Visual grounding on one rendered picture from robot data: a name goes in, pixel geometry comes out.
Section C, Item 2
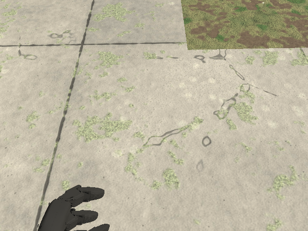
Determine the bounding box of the left robot hand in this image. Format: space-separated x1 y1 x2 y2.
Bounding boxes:
38 185 110 231

